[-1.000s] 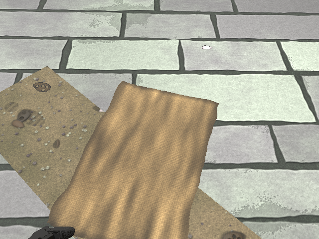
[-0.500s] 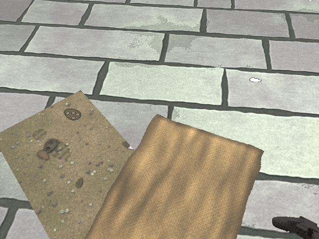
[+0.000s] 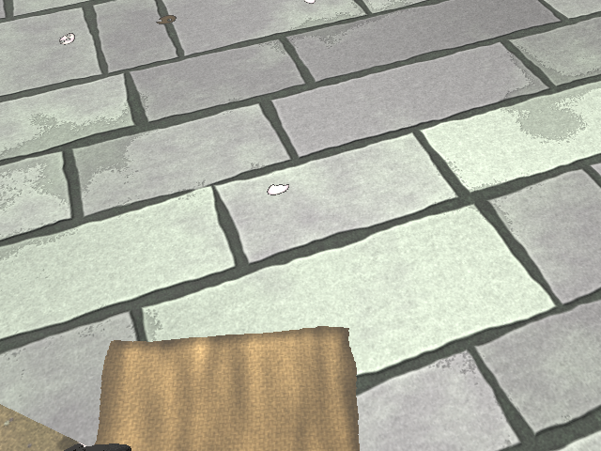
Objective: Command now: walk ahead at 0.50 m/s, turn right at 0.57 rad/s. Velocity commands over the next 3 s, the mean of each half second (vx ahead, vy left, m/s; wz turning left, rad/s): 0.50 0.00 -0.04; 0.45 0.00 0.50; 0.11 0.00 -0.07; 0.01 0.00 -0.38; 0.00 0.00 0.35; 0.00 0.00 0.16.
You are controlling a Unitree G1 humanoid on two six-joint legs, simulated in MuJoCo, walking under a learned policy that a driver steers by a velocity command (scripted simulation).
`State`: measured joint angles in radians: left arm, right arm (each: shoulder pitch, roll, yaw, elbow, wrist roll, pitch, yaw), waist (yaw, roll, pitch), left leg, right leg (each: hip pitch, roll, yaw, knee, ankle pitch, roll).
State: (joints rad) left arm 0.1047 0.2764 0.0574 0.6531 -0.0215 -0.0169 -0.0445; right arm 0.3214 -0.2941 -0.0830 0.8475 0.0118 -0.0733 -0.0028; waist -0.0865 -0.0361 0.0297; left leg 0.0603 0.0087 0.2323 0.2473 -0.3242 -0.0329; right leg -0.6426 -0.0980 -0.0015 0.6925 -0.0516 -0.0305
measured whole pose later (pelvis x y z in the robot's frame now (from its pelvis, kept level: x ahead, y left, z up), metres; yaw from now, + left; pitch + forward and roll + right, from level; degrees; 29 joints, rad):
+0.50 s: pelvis +0.27 -0.05 +0.01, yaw +2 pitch +1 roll -2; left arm 0.30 0.26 0.06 0.80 0.01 -0.09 0.00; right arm 0.16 -0.27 -0.06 0.81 0.02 -0.05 0.03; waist 0.05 0.05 0.02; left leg -0.69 0.09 -0.04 0.67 0.11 0.01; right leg 0.06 0.07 -0.15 0.18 -0.27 -0.06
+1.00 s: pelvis +0.56 +0.00 +0.01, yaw +19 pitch +3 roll +0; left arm 0.05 0.28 0.04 0.68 0.01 -0.09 0.00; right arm 0.29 -0.29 -0.07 0.73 0.02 -0.02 -0.02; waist -0.06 -0.03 0.05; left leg -0.17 -0.12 -0.15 0.41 -0.27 0.07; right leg -0.63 -0.04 0.11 0.59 0.01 0.07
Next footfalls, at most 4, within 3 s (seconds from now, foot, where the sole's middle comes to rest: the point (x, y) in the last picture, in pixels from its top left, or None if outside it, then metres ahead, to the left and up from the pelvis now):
0.08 right None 0.21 -0.12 -0.77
0.64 left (262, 428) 0.52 0.08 -0.77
1.08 right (304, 304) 0.82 -0.04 -0.77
1.46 left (226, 357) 0.70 0.16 -0.77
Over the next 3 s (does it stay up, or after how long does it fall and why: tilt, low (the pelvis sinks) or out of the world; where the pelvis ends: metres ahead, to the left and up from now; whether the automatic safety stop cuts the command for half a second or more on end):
stays up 0.70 0.00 0.00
